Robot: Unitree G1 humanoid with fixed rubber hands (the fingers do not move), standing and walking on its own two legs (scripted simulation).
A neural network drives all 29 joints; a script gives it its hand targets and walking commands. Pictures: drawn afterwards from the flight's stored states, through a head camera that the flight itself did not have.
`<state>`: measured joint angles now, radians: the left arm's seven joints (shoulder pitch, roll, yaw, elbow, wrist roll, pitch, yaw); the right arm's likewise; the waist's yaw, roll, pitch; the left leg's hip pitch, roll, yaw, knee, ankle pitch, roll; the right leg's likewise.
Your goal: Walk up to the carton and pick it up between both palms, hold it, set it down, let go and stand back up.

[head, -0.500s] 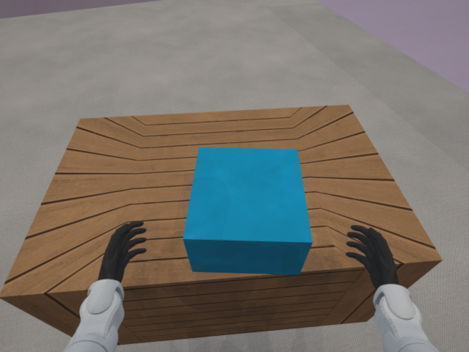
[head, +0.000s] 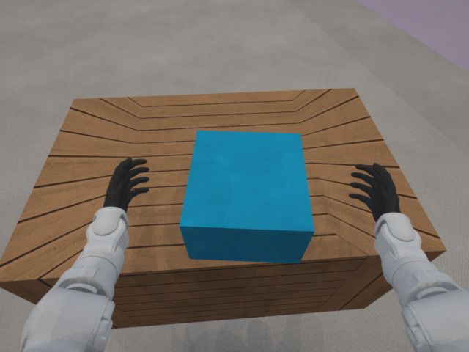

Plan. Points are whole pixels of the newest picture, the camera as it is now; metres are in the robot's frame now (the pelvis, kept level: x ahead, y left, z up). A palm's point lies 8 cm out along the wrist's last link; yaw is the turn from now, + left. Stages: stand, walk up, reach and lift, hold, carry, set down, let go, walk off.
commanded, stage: reach and lift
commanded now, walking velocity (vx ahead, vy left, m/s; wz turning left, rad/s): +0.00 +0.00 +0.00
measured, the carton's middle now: (246, 194) +0.50 +0.00 -0.10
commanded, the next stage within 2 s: none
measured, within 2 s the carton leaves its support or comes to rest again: neither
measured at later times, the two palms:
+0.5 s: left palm (126, 163) +0.45 +0.23 +0.07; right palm (381, 163) +0.45 -0.24 +0.08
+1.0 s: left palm (129, 170) +0.47 +0.24 +0.03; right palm (373, 170) +0.46 -0.24 +0.05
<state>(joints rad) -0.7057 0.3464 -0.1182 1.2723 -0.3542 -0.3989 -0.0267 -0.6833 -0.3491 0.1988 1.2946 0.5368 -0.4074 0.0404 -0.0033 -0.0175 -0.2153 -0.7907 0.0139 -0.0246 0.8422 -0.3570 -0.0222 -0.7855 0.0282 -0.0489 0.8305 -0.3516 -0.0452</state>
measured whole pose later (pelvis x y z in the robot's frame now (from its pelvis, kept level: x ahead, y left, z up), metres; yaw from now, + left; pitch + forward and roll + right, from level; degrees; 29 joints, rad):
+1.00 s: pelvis -0.01 +0.01 -0.01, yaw -2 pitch +31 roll -1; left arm -1.15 0.38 -0.24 1.59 -0.46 -0.38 -0.01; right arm -1.12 -0.43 0.20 1.52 0.52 -0.30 0.10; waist 0.00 -0.02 -0.26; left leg -1.09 0.02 -0.01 0.85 -0.31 -0.01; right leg -1.08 0.03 -0.03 0.81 -0.28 -0.03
